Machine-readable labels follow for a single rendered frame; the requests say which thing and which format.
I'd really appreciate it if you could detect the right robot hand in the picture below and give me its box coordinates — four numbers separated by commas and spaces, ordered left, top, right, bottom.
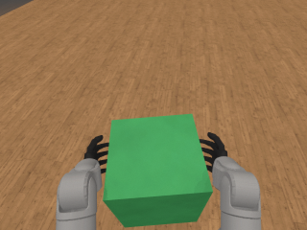
199, 132, 228, 172

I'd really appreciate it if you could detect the carton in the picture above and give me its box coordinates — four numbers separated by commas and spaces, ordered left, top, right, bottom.
103, 113, 213, 228

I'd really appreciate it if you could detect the left robot hand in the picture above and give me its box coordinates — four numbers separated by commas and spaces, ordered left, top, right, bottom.
84, 135, 109, 173

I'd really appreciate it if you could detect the robot right forearm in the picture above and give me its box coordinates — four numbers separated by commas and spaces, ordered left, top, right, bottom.
212, 156, 262, 230

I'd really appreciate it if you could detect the robot left forearm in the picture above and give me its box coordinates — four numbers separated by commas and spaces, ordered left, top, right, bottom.
56, 158, 103, 230

